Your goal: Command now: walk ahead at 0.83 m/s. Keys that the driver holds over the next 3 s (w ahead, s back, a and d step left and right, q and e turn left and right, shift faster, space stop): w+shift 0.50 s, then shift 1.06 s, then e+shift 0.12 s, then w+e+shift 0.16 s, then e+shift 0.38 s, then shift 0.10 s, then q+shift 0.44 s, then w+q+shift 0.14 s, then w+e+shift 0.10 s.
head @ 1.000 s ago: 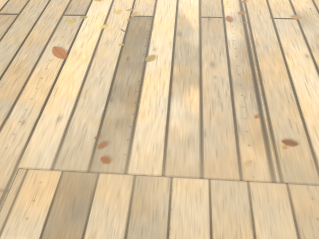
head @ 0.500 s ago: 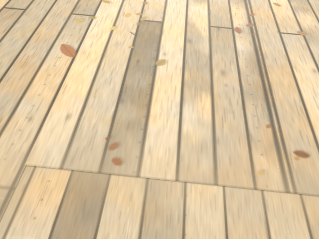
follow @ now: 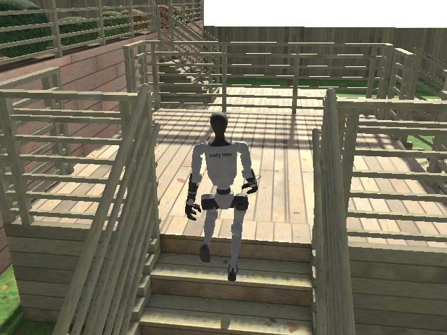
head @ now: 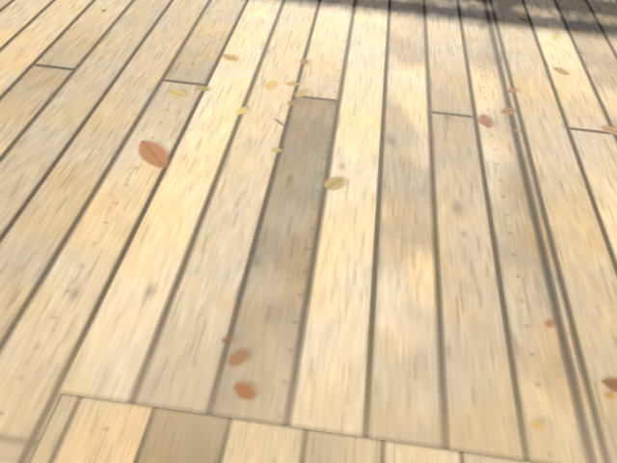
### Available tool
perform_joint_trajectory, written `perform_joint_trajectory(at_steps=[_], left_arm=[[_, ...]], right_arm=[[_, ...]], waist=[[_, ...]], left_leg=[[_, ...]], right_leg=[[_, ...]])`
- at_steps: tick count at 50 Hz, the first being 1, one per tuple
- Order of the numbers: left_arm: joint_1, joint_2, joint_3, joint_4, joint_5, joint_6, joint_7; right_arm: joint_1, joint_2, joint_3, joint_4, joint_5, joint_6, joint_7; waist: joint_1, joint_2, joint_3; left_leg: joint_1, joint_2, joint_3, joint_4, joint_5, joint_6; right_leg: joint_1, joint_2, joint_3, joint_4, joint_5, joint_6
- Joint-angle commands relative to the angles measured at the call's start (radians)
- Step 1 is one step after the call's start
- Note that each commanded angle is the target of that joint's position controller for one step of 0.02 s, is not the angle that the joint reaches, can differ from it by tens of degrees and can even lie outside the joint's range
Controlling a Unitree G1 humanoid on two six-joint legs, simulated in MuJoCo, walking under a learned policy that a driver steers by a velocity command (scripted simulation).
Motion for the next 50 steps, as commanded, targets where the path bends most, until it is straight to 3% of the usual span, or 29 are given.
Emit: perform_joint_trajectory(at_steps=[1,3,6,9,11,13,14,15,16,17,18,19,20,21,22,25,26,28,30,33,36,38,39,40,41,42,45,47,50], left_arm=[[-0.071,0.011,-0.009,0.008,-0.026,-0.066,-0.03],[-0.106,0.043,-0.01,-0.007,-0.046,-0.09,-0.037],[0.111,0.101,0.012,0.054,-0.02,-0.113,-0.05],[0.228,0.052,0.001,0.089,-0.014,-0.108,-0.031],[0.228,0.085,0.009,0.07,-0.029,-0.099,0.005],[0.114,0.092,0.0,0.018,-0.062,-0.099,0.001],[0.125,0.16,0.009,-0.004,-0.075,-0.099,-0.008],[0.115,0.277,0.043,-0.028,-0.042,-0.099,-0.008],[0.074,0.333,0.071,-0.047,-0.044,-0.105,-0.022],[0.001,0.296,0.076,-0.076,-0.052,-0.117,-0.041],[-0.046,0.14,0.046,-0.18,-0.086,-0.126,-0.078],[-0.041,0.06,0.043,-0.232,-0.039,-0.148,-0.094],[-0.019,-0.023,0.028,-0.251,-0.027,-0.152,-0.092],[-0.04,-0.023,0.015,-0.273,-0.022,-0.158,-0.088],[-0.093,-0.046,0.0,-0.312,-0.012,-0.149,-0.09],[-0.14,-0.136,-0.058,-0.351,-0.007,-0.053,-0.061],[-0.173,-0.095,-0.057,-0.371,-0.016,-0.01,-0.055],[-0.208,0.033,-0.029,-0.381,-0.038,0.008,-0.045],[-0.213,0.091,-0.009,-0.367,-0.004,-0.005,-0.053],[-0.309,0.001,-0.031,-0.34,-0.041,-0.019,-0.076],[-0.319,0.027,-0.019,-0.33,-0.008,-0.044,-0.077],[-0.126,0.066,0.0,-0.243,0.013,-0.052,-0.066],[-0.018,0.081,0.007,-0.2,0.025,-0.062,-0.052],[0.064,0.124,0.014,-0.175,0.026,-0.066,-0.048],[0.047,0.168,0.012,-0.167,0.029,-0.072,-0.046],[0.037,0.176,0.013,-0.197,-0.018,-0.066,-0.047],[-0.143,0.024,-0.029,-0.208,-0.039,-0.056,-0.034],[-0.092,0.028,-0.039,-0.173,-0.044,-0.059,-0.028],[-0.063,0.086,-0.028,-0.147,-0.024,-0.062,-0.034]], right_arm=[[0.052,0.063,0.043,-0.101,0.023,0.038,-0.018],[-0.046,-0.008,0.025,-0.118,0.04,0.044,-0.021],[-0.284,0.072,0.047,-0.198,0.023,0.044,-0.046],[-0.518,0.064,0.065,-0.303,0.039,0.024,-0.026],[-0.466,0.04,0.069,-0.298,0.025,0.041,0.012],[-0.351,0.049,0.066,-0.234,0.04,0.04,0.034],[-0.263,0.054,0.054,-0.173,0.042,0.048,0.029],[-0.104,0.005,0.023,-0.138,0.059,0.044,0.006],[0.046,-0.081,-0.01,-0.108,0.068,0.046,-0.008],[0.192,-0.2,-0.052,-0.077,0.043,0.037,-0.012],[0.259,-0.329,-0.099,0.016,0.018,0.008,-0.011],[0.186,-0.332,-0.116,0.006,0.021,0.002,0.0],[0.082,-0.272,-0.104,0.035,0.018,-0.006,0.008],[0.042,-0.193,-0.083,0.086,0.004,0.001,-0.003],[0.05,-0.12,-0.06,0.138,-0.019,-0.004,-0.01],[0.156,-0.024,-0.019,0.295,-0.008,-0.068,-0.002],[0.142,-0.038,-0.016,0.297,0.017,-0.082,0.014],[0.033,-0.071,-0.012,0.253,0.023,-0.097,0.018],[0.111,-0.187,-0.03,0.256,0.059,-0.119,-0.007],[0.217,-0.22,-0.039,0.261,0.059,-0.106,-0.034],[0.286,-0.208,-0.037,0.273,0.058,-0.093,-0.041],[0.28,-0.232,-0.054,0.258,0.049,-0.07,-0.057],[0.256,-0.236,-0.06,0.247,0.053,-0.052,-0.069],[0.26,-0.219,-0.059,0.211,0.062,-0.043,-0.077],[0.428,-0.067,-0.032,0.186,0.08,-0.034,-0.06],[0.508,-0.102,-0.029,0.216,0.088,-0.023,-0.06],[0.239,-0.151,-0.028,0.168,0.03,-0.009,-0.041],[0.249,-0.137,-0.023,0.18,0.008,0.028,-0.026],[0.277,-0.099,-0.01,0.198,0.015,0.058,-0.022]], waist=[[-0.119,0.028,0.245],[-0.109,0.085,0.29],[0.027,0.002,0.274],[0.065,-0.03,0.283],[0.061,-0.027,0.195],[0.021,-0.04,0.121],[-0.023,-0.077,-0.033],[-0.085,-0.216,-0.131],[-0.152,-0.288,-0.234],[-0.231,-0.268,-0.322],[-0.168,0.057,-0.351],[-0.116,0.189,-0.374],[-0.037,0.141,-0.285],[0.0,0.006,-0.173],[0.014,-0.026,-0.088],[0.068,-0.024,0.094],[0.108,-0.033,0.161],[0.142,-0.056,0.243],[0.122,-0.042,0.182],[0.024,0.007,0.116],[0.003,0.133,0.126],[0.08,0.16,0.048],[0.13,0.146,0.012],[0.149,0.079,-0.072],[0.001,-0.205,-0.24],[0.018,-0.151,-0.44],[-0.015,0.028,-0.098],[-0.028,-0.012,-0.055],[-0.054,-0.074,-0.06]], left_leg=[[-0.304,0.081,-0.034,0.088,-0.082,-0.013],[-0.264,0.103,0.056,-0.073,-0.01,-0.049],[-0.658,0.122,0.148,0.255,-0.254,-0.013],[-0.675,0.187,0.168,-0.073,-0.353,-0.003],[-0.441,0.222,0.237,-0.314,-0.26,0.006],[0.073,0.158,0.359,-0.657,-0.236,0.058],[0.354,0.058,0.405,-0.685,-0.258,0.049],[0.419,-0.007,0.389,-0.718,-0.418,0.032],[0.515,-0.04,0.323,-0.86,-0.471,0.043],[0.669,0.018,0.119,-1.019,-0.5,0.068],[0.86,0.249,-0.44,-1.384,-0.928,0.108],[0.856,0.333,-0.857,-1.724,-1.064,0.011],[0.77,0.356,-0.867,-1.764,-1.048,-0.015],[0.67,0.35,-0.712,-1.721,-0.906,0.011],[0.593,0.329,-0.577,-1.666,-0.757,0.052],[0.385,0.252,-0.172,-1.596,-0.444,0.007],[0.302,0.205,-0.061,-1.672,-0.447,-0.01],[0.212,0.158,0.089,-1.785,-0.065,-0.028],[0.379,0.141,0.14,-1.836,0.357,-0.004],[0.665,0.114,0.211,-1.904,0.523,-0.031],[0.977,0.162,0.197,-1.809,0.791,-0.065],[1.026,0.163,0.215,-1.567,0.916,-0.094],[0.95,0.149,0.231,-1.381,0.848,-0.101],[0.767,0.083,0.226,-1.136,0.394,-0.102],[0.467,-0.069,0.172,-0.758,-0.537,-0.119],[0.426,-0.078,-0.043,-0.607,-0.491,-0.114],[0.388,0.036,-0.014,-0.786,-0.259,-0.129],[0.498,0.055,0.028,-0.913,-0.226,-0.147],[0.561,0.052,0.073,-1.039,-0.183,-0.164]], right_leg=[[-0.093,-0.278,0.493,-0.703,-0.228,-0.1],[-0.172,-0.235,0.401,-0.77,-0.173,-0.105],[0.204,-0.312,0.448,-0.825,-0.145,-0.165],[0.355,-0.318,0.365,-0.95,-0.059,-0.108],[0.386,-0.323,0.291,-1.095,0.149,-0.128],[0.26,-0.273,0.138,-1.084,0.745,-0.119],[0.273,-0.294,0.117,-0.921,1.423,-0.13],[0.426,-0.336,0.106,-0.693,1.902,-0.125],[0.522,-0.359,0.13,-0.429,2.058,-0.097],[0.457,-0.318,0.159,-0.108,1.837,-0.05],[0.04,-0.097,0.196,0.338,1.117,-0.004],[-0.126,-0.004,0.342,0.673,0.523,0.003],[-0.256,-0.025,0.429,0.909,0.549,-0.003],[-0.299,-0.076,0.364,0.959,0.563,-0.009],[-0.38,-0.086,0.336,1.045,0.514,-0.04],[-0.514,-0.1,0.37,1.133,0.408,-0.064],[-0.488,-0.107,0.348,0.887,0.344,-0.045],[-0.307,-0.098,0.324,0.446,0.443,0.013],[-0.175,-0.115,0.177,0.115,0.568,0.041],[-0.012,-0.06,0.055,-0.289,0.668,0.041],[-0.005,0.002,0.042,-0.487,0.668,-0.004],[0.19,0.032,0.063,-0.564,0.687,-0.025],[0.338,-0.026,0.118,-0.636,0.771,-0.037],[0.55,-0.18,0.262,-0.517,1.099,-0.053],[0.874,-0.462,0.523,-0.313,1.851,-0.215],[0.908,-0.53,0.712,-0.392,1.809,-0.317],[0.484,-0.369,0.488,-0.6,1.251,-0.192],[0.344,-0.322,0.387,-0.652,1.275,-0.125],[0.292,-0.275,0.301,-0.678,1.274,-0.084]])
